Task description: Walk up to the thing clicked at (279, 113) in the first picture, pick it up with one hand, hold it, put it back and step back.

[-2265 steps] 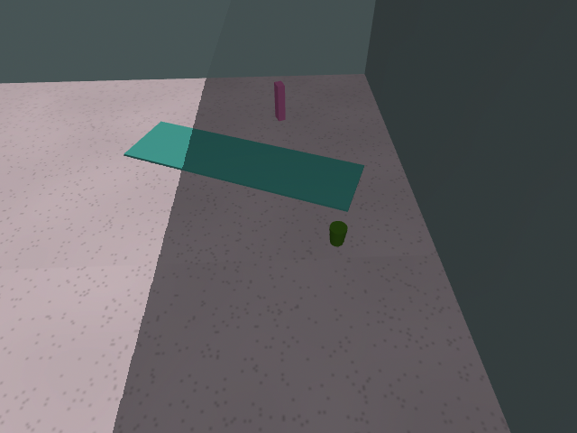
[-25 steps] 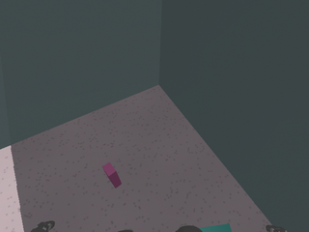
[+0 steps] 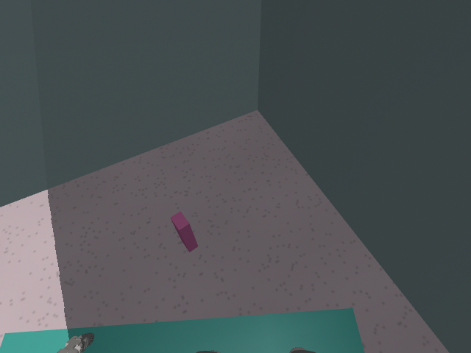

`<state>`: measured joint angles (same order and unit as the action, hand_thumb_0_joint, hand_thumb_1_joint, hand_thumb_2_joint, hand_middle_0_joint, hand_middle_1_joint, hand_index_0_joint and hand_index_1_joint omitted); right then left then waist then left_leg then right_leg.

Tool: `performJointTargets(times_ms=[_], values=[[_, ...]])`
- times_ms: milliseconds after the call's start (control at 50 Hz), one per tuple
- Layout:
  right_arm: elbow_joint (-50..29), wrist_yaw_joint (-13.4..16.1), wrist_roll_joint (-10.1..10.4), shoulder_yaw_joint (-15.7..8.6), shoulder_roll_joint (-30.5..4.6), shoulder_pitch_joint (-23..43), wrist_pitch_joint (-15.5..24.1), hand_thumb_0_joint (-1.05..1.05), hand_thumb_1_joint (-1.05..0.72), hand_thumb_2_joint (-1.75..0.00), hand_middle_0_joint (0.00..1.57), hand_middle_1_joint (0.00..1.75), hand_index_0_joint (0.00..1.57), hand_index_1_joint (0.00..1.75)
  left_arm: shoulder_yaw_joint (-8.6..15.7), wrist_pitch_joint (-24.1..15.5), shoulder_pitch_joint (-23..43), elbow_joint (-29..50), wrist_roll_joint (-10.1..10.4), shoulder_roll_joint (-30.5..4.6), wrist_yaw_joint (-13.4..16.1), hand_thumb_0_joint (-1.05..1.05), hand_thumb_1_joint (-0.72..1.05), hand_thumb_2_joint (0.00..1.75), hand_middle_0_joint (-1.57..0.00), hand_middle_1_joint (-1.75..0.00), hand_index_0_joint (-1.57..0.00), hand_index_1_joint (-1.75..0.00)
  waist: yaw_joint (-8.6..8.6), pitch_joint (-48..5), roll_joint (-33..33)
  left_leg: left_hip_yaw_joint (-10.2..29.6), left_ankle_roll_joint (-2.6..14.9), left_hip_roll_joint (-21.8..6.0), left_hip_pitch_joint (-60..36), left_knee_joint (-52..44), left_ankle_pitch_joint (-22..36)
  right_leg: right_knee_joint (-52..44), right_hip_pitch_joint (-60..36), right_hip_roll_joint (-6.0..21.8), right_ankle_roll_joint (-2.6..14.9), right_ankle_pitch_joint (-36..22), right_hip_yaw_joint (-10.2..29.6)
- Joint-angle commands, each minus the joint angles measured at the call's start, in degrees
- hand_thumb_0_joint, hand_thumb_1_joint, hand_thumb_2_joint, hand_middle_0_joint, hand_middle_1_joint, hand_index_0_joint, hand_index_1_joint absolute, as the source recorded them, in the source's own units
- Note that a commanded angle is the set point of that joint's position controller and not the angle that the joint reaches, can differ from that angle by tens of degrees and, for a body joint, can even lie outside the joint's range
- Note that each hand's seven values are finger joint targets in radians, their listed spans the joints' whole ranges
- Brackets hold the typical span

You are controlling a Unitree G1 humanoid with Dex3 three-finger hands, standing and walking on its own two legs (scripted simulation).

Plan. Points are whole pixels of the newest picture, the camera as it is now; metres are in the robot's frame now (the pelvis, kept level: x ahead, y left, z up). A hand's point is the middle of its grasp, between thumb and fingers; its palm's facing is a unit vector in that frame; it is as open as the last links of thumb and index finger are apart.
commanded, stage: step back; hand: left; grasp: from the side
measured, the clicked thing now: (185, 233) +0.61 +0.27 -0.65
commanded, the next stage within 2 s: none
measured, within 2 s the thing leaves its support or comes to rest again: neither
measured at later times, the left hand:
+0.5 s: hand out of the picture -0.05 +0.26 -0.14, palm faces -0.09 -0.90 -0.43, open 7.4 cm
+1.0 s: hand out of the picture -0.23 +0.29 -0.15, palm faces +0.00 -0.93 -0.36, open 7.4 cm
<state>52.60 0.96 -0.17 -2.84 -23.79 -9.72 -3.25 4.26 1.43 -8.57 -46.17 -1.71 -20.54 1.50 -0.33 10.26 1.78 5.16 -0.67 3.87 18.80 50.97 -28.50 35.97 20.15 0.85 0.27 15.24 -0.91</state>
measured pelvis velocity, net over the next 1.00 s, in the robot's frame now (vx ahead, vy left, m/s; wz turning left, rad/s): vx -0.36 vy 0.02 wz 0.00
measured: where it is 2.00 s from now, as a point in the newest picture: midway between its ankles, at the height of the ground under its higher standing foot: outside the picture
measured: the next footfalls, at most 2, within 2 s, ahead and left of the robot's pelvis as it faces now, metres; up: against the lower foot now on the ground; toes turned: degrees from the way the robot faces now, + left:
left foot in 0.04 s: +0.00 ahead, +0.11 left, +0.00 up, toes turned -3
right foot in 0.44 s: -0.11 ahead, -0.12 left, +0.00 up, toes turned -2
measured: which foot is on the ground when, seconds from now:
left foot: up 0.00-0.02, down 0.04-0.46, up 0.48-0.80, down 0.82-1.00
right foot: down 0.00-0.08, up 0.10-0.42, down 0.44-0.84, up 0.86-1.00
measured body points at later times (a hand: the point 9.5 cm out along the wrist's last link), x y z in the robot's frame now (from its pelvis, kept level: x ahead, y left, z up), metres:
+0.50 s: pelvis -0.16 +0.00 -0.01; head -0.10 -0.03 +0.43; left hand -0.05 +0.31 -0.12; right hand -0.02 -0.32 -0.13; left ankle -0.05 +0.11 -0.72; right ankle -0.16 -0.12 -0.73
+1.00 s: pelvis -0.36 +0.02 -0.01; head -0.32 +0.05 +0.44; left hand -0.23 +0.34 -0.13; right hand -0.29 -0.29 -0.11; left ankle -0.31 +0.14 -0.74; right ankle -0.35 -0.12 -0.64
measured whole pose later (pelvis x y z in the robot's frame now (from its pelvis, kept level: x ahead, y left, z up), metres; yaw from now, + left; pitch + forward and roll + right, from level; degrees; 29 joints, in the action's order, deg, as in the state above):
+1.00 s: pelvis -0.36 +0.02 -0.01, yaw +0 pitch -4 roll -1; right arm 51.3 -0.7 -2.8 -2.3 -20.3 -11.5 -3.6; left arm 4.4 4.5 -7.3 -48.5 -0.5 -22.7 0.6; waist 1.3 7.8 -1.8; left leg 2.2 1.3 -0.1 16.4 34.4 -14.6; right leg 72.2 29.4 -7.2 -0.1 26.0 8.1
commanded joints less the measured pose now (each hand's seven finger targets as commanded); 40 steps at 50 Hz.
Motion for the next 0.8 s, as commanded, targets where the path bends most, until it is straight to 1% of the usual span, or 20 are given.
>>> performJointTargets(times_ms=[0,20,40,60,80,120,160,280,340,380,400,420,440,460,480,560,620,680,740,780], values=[[-3.9,0.5,-1.3,-2.9,-7.5,-3.5,2.5,0.0,-0.9,-0.9,0.2,0.3,0.2,0.3,3.3,0.3,-0.3,4.4,1.2,-15.1,0.9,0.0,0.9,0.9,-0.2,-0.3,-0.2,-0.3,0.44,-15.6,-11.5,-3.8,1.49,-2.5,-3.5,-29.0,16.2,3.1,-17.7,10.6,8.06,-33.7,10.8],[-3.9,0.3,-1.6,-3.7,-8.9,-3.6,2.7,0.0,-0.9,-0.9,0.2,0.3,0.2,0.3,2.8,0.7,-0.2,5.1,1.3,-14.0,0.5,0.0,0.9,0.9,-0.2,-0.3,-0.2,-0.3,0.21,-15.9,-8.0,-0.3,2.14,-5.0,-9.6,-30.0,27.0,4.5,-11.0,8.0,5.4,-25.1,9.3],[-4.6,0.2,-2.4,-5.0,-13.4,-2.5,2.6,0.0,-0.9,-0.9,0.2,0.3,0.2,0.3,2.3,0.8,-1.4,5.6,1.5,-12.0,0.4,0.0,0.9,0.9,-0.2,-0.3,-0.2,-0.3,-0.36,-17.0,3.9,13.3,5.81,-15.0,-15.8,-28.4,37.6,11.4,0.2,1.4,2.11,-8.0,4.8],[-5.9,-0.5,-2.3,-5.3,-17.0,0.5,2.4,0.0,-0.9,-0.9,0.2,0.3,0.2,0.3,2.3,0.8,1.4,6.1,1.7,-11.4,0.9,0.0,0.9,0.9,-0.2,-0.3,-0.2,-0.3,0.72,-14.8,12.9,20.1,12.5,-21.6,-14.0,-29.1,43.2,19.8,7.2,-6.5,0.52,19.1,2.7],[-6.2,-0.3,-2.4,-5.9,-18.8,-0.8,2.3,0.0,-0.9,-0.9,0.2,0.3,0.2,0.3,3.2,0.8,4.8,5.8,0.8,-12.5,1.7,0.0,0.9,0.9,-0.2,-0.3,-0.2,-0.3,4.41,-13.6,14.7,26.0,18.35,-26.3,-5.8,-30.8,40.4,29.6,4.1,-6.0,-0.04,24.4,9.2],[-6.7,0.2,-2.4,-4.5,-13.7,2.1,2.3,0.0,-0.9,-0.9,0.2,0.3,0.2,0.3,3.2,1.0,4.5,4.2,1.2,-12.8,1.2,0.0,0.9,0.9,-0.2,-0.3,-0.2,-0.3,2.58,-10.1,7.9,14.6,15.41,-20.1,-3.8,-29.1,41.7,36.3,4.9,-6.7,0.61,18.6,12.3],[-7.9,0.5,-2.0,-3.4,-11.0,6.6,2.4,0.0,-0.9,-0.9,0.2,0.3,0.2,0.3,2.9,1.0,-2.0,2.2,2.0,-12.2,1.0,0.0,0.9,0.9,-0.2,-0.3,-0.2,-0.3,-1.82,-9.1,6.1,6.7,11.06,-15.1,-6.2,-27.6,41.7,39.5,8.4,-8.3,0.82,13.1,12.4],[-7.8,0.5,-1.0,-3.8,-10.5,1.0,2.2,0.0,-0.9,-0.9,0.2,0.3,0.2,0.3,2.5,-0.5,-0.8,3.3,1.1,-10.8,0.8,0.0,0.9,0.9,-0.2,-0.3,-0.2,-0.3,2.3,-11.8,6.9,7.2,15.31,-18.1,-18.9,-22.5,46.7,19.6,7.5,-4.1,-2.61,14.8,8.1],[-8.7,0.1,-1.2,-3.9,-11.7,3.1,1.5,0.0,-0.9,-0.9,0.2,0.3,0.2,0.3,2.8,-1.1,-3.3,2.3,1.0,-10.6,0.5,0.0,0.9,0.9,-0.2,-0.3,-0.2,-0.3,1.64,-14.1,9.8,6.6,13.24,-17.3,-16.5,-20.5,42.2,3.8,0.4,-1.6,-1.69,10.9,4.4],[-9.2,-0.2,-0.7,-4.1,-12.5,5.0,0.8,0.0,-0.9,-0.9,0.2,0.3,0.2,0.3,3.1,-1.4,-6.9,0.0,0.4,-10.6,0.4,0.0,0.9,0.9,-0.2,-0.3,-0.2,-0.3,-0.09,-15.8,8.8,6.2,11.28,-16.4,-11.8,-18.1,36.0,-9.1,-7.3,-2.3,-0.63,0.7,2.2],[-9.0,-0.3,-0.4,-4.1,-12.1,5.6,0.4,0.0,-0.9,-0.9,0.2,0.3,0.2,0.3,3.3,-1.6,-8.1,-1.3,0.0,-11.3,0.4,0.0,0.9,0.9,-0.2,-0.3,-0.2,-0.3,-0.56,-15.9,7.1,5.7,9.18,-14.9,-6.9,-17.6,29.9,-12.1,-11.7,-2.9,0.55,-3.9,1.9],[-8.9,-0.4,0.1,-3.6,-10.3,5.3,0.3,0.0,-0.9,-0.9,0.2,0.3,0.2,0.3,3.9,-1.9,-8.8,-1.2,-0.6,-13.5,0.2,0.0,0.9,0.9,-0.2,-0.3,-0.2,-0.3,-0.92,-15.5,2.2,5.4,6.16,-11.9,0.3,-14.6,20.3,-12.3,-15.0,1.1,2.08,-5.1,9.7],[-9.7,-0.5,0.2,-2.8,-7.7,4.9,0.3,0.0,-0.9,-0.9,0.2,0.3,0.2,0.3,5.0,-2.0,-7.7,-0.1,-0.8,-17.4,0.0,0.0,0.9,0.9,-0.2,-0.3,-0.2,-0.3,-1.09,-13.1,-11.3,1.3,2.08,-2.1,11.1,-4.4,3.1,-16.0,-14.9,11.7,6.89,-2.8,25.8],[-9.7,0.2,-0.4,-3.0,-7.7,5.9,0.0,0.0,-0.9,-0.9,0.2,0.3,0.2,0.3,5.3,-1.7,-2.9,1.7,-0.3,-19.6,-0.3,0.0,0.9,0.9,-0.2,-0.3,-0.2,-0.3,-1.17,-8.8,-11.7,2.2,-0.12,2.9,9.3,8.3,-6.0,-17.5,-3.6,18.7,13.19,-8.1,27.7],[-9.4,0.6,-0.8,-3.7,-9.2,6.0,-0.3,0.0,-0.9,-0.9,0.2,0.3,0.2,0.3,5.3,-1.9,1.8,3.9,-0.9,-21.5,0.2,0.0,0.9,0.9,-0.2,-0.3,-0.2,-0.3,-1.5,-8.0,-15.5,4.6,-0.41,0.9,7.1,17.2,-6.0,-18.8,3.0,22.7,17.31,-10.3,32.3],[-6.1,0.5,0.4,-3.5,-9.6,-0.5,0.5,0.0,-0.9,-0.9,0.2,0.3,0.2,0.3,4.6,-1.5,7.2,5.3,-0.5,-15.0,0.5,0.0,0.9,0.9,-0.2,-0.3,-0.2,-0.3,1.86,-10.2,-8.9,5.1,-0.87,4.6,7.7,23.0,2.3,-12.0,-3.3,11.3,10.67,-18.5,12.7],[-7.0,0.8,0.0,-2.8,-9.2,0.9,0.9,0.0,-0.9,-0.9,0.2,0.3,0.2,0.3,3.9,-1.0,1.6,5.2,-0.9,-13.4,0.8,0.0,0.9,0.9,-0.2,-0.3,-0.2,-0.3,-1.87,-11.4,-9.7,3.3,-1.87,2.7,10.2,15.3,0.5,-9.7,-12.0,11.2,10.93,-19.7,12.9],[-7.7,0.8,-0.6,-2.3,-8.1,1.2,1.2,0.0,-0.9,-0.9,0.2,0.3,0.2,0.3,4.1,-0.4,-0.2,4.4,-0.8,-14.0,1.4,0.0,0.9,0.9,-0.2,-0.3,-0.2,-0.3,-3.43,-13.1,-12.5,0.8,-1.92,0.0,9.8,3.7,-3.5,-7.3,-19.1,13.4,11.56,-24.9,13.1],[-6.2,0.4,-1.2,-3.0,-8.3,-3.6,1.2,0.0,-0.9,-0.9,0.2,0.3,0.2,0.3,3.9,0.3,2.4,5.1,-0.4,-15.6,1.3,0.0,0.9,0.9,-0.2,-0.3,-0.2,-0.3,-1.32,-15.6,-15.4,-2.1,0.31,-3.5,0.7,-12.8,0.2,-5.0,-16.2,14.1,10.01,-23.2,13.9],[-3.0,0.0,-1.3,-3.9,-8.9,-10.0,1.2,0.0,-0.9,-0.9,0.2,0.3,0.2,0.3,3.2,1.3,4.8,5.8,0.3,-16.0,0.9,0.0,0.9,0.9,-0.2,-0.3,-0.2,-0.3,2.33,-16.7,-11.4,-4.8,2.32,-1.9,-9.2,-25.5,12.5,-1.1,-8.5,11.0,6.5,-15.8,10.9]])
